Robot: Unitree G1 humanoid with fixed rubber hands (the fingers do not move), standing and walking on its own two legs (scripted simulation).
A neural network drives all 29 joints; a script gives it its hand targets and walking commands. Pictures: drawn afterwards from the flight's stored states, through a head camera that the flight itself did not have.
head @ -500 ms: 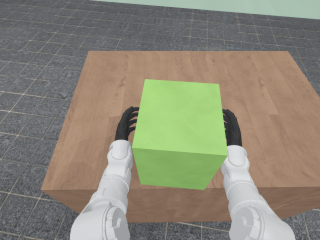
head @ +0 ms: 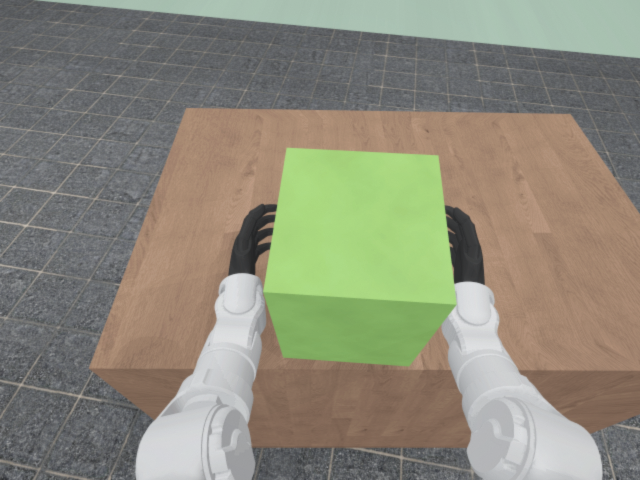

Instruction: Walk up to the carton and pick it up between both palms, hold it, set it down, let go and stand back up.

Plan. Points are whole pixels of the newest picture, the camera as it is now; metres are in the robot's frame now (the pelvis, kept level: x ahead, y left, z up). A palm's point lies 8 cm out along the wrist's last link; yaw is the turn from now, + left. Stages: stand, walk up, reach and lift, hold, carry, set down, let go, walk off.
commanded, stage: reach and lift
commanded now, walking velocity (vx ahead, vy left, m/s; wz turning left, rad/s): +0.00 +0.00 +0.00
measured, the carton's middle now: (353, 266) +0.42 -0.03 +0.01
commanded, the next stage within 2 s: none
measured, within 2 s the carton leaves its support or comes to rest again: neither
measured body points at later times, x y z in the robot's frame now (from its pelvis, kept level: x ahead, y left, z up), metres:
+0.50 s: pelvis +0.00 +0.00 +0.00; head +0.01 +0.01 +0.45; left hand +0.40 +0.13 +0.08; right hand +0.39 -0.16 +0.09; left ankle -0.02 +0.13 -0.75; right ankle +0.00 -0.12 -0.75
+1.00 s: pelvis -0.02 +0.00 +0.00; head -0.05 +0.03 +0.45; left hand +0.38 +0.13 +0.15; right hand +0.37 -0.16 +0.15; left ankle -0.02 +0.13 -0.75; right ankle +0.00 -0.12 -0.75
